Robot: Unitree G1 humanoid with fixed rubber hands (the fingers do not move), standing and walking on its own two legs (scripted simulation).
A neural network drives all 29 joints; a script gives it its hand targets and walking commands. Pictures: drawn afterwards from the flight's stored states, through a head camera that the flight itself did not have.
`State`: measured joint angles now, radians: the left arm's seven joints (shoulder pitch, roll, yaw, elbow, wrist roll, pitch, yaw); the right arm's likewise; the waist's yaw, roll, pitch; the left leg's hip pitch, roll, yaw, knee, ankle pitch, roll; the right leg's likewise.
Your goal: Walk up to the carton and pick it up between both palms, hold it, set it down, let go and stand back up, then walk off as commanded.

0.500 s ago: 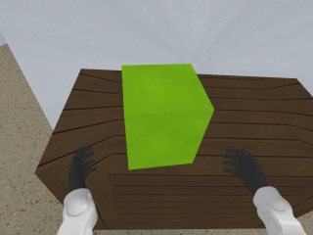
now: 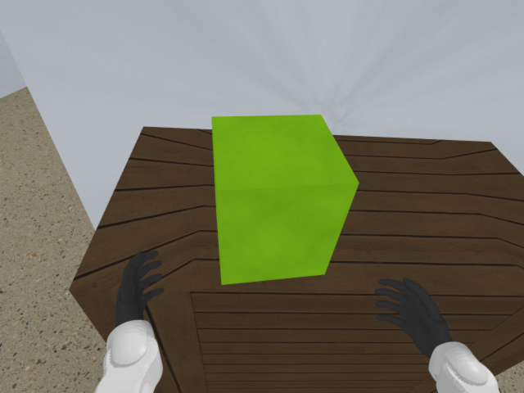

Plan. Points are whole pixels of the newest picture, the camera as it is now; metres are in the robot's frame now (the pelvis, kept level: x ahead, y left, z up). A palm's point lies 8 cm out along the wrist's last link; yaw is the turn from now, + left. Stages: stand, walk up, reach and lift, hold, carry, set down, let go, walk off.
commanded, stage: set down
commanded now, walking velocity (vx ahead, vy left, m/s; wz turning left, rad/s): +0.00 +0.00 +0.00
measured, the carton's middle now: (271, 199) +0.47 +0.02 +0.05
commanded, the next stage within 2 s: let go in 1.86 s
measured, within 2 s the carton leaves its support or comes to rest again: neither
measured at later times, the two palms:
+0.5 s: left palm (132, 322) +0.22 +0.21 +0.02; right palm (417, 328) +0.25 -0.22 +0.01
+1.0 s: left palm (136, 341) +0.21 +0.21 -0.02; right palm (424, 348) +0.23 -0.23 -0.01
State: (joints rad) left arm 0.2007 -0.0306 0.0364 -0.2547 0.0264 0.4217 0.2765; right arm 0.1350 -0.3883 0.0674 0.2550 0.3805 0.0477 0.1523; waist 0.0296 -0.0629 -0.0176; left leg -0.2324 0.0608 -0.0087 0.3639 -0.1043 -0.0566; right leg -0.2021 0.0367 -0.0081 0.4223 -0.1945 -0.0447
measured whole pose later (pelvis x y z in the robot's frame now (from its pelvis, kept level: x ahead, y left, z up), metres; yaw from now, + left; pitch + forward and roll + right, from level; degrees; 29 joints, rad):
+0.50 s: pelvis +0.04 +0.01 +0.00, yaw +0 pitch +3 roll +0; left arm 0.40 -0.03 0.04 -0.25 0.03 0.23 0.20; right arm 0.23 -0.39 0.07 0.25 0.37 -0.08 0.17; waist 0.03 -0.07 0.02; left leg -0.23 0.05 0.00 0.32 -0.13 -0.05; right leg -0.19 0.03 0.00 0.35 -0.20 -0.04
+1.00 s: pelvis +0.05 +0.01 +0.01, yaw +0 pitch +2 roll +0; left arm 0.39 0.03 0.04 0.01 0.03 0.10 0.13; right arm 0.30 -0.38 0.07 0.34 0.31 -0.17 0.13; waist 0.03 -0.07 0.03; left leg -0.21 0.05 0.00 0.32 -0.15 -0.05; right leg -0.15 0.03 0.00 0.32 -0.21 -0.03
